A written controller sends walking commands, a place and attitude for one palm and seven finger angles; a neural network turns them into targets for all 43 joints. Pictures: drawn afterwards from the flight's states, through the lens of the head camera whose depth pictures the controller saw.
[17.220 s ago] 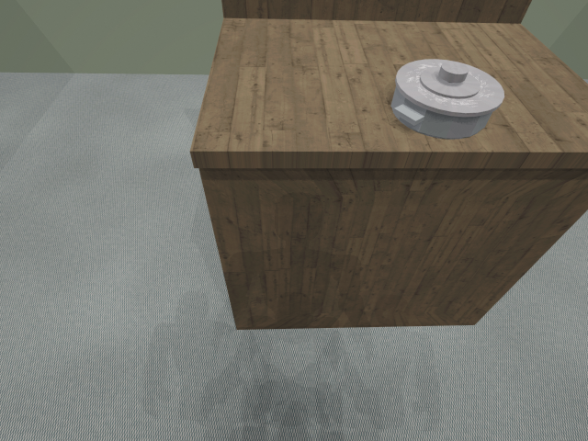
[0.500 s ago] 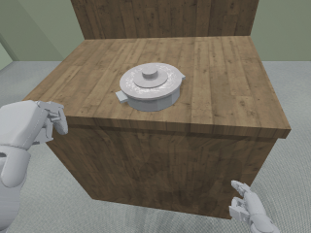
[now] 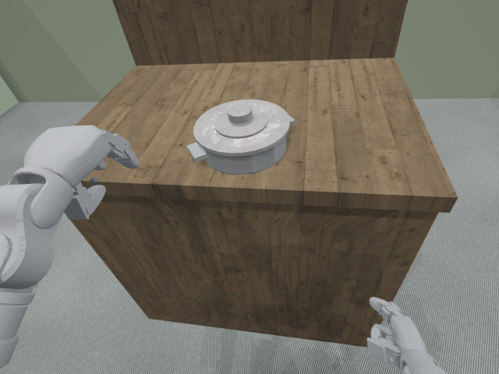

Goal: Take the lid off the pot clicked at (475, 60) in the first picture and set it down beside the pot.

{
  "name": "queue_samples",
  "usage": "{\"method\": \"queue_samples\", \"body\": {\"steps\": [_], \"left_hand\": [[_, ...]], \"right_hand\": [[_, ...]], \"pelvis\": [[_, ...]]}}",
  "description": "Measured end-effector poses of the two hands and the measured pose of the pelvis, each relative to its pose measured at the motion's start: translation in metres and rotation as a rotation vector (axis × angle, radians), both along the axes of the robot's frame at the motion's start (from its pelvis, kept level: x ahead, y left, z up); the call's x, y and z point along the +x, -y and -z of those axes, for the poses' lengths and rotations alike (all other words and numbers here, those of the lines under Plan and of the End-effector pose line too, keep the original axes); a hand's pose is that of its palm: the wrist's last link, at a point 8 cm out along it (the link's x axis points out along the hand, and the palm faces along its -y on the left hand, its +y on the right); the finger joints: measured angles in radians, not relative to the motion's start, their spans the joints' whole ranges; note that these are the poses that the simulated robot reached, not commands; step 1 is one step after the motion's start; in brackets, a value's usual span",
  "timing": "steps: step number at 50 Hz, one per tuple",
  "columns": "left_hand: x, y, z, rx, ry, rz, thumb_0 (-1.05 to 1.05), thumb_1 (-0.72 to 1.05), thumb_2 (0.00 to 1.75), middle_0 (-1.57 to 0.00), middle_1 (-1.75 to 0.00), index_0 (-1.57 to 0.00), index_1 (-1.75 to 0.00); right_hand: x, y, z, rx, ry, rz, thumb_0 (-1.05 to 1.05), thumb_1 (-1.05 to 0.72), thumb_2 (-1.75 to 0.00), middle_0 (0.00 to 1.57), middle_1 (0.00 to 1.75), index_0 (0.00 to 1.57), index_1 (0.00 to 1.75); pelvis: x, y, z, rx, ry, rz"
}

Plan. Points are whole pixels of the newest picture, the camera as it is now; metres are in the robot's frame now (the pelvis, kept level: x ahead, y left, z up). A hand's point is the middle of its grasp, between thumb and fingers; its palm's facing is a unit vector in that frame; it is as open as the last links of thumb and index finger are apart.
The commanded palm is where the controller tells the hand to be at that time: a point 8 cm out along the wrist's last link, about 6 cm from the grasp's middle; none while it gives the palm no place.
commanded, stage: reach forward and open the fingers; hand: left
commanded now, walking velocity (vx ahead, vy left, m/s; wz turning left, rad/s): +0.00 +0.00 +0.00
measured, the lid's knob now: (239, 113) +0.56 +0.11 +0.16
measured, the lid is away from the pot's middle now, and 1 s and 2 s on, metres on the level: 0.00 0.00 0.00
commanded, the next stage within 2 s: move the open hand above the knob in 0.28 s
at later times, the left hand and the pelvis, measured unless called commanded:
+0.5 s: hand (111, 159) +0.33 +0.24 +0.22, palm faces +0.00 -0.01 -1.00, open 9.7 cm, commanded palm +0.29 +0.23 +0.29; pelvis -0.01 +0.01 +0.00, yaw +0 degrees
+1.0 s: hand (167, 132) +0.40 +0.19 +0.22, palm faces -0.08 -0.03 -1.00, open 9.7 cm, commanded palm +0.37 +0.19 +0.29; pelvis +0.02 +0.00 +0.00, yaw +0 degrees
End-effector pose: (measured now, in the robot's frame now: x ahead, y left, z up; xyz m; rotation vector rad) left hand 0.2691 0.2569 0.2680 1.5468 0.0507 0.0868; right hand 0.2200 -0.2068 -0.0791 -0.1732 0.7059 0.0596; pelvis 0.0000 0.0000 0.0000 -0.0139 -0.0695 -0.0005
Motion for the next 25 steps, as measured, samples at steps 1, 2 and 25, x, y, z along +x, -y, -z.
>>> {"method": "queue_samples", "body": {"steps": [1,2,25], "left_hand": [[0.001,0.001,0.0,-0.01,-0.005,0.004,0.0,-0.24,1.65,-1.02,-0.23,-1.02,-0.23],[0.001,0.004,0.001,-0.016,-0.011,0.014,0.0,-0.26,1.66,-1.01,-0.2,-1.01,-0.2],[0.036,0.012,-0.011,0.014,-0.027,0.072,0.0,-0.37,1.73,-0.92,-0.08,-0.92,-0.08]], "right_hand": [[-0.003,0.001,0.001,0.003,-0.002,0.005,0.01,-0.91,-0.9,0.2,0.3,0.2,0.3],[-0.005,0.002,0.002,0.004,-0.003,0.01,0.01,-0.91,-0.9,0.2,0.3,0.2,0.3],[-0.018,-0.007,0.003,0.003,0.0,0.027,0.01,-0.91,-0.9,0.2,0.3,0.2,0.3]], "pelvis": [[-0.001,-0.001,0.0,-0.001,-0.001,0.0],[-0.002,-0.001,0.0,0.0,-0.001,0.001],[-0.011,-0.01,0.003,0.003,-0.005,-0.002]]}}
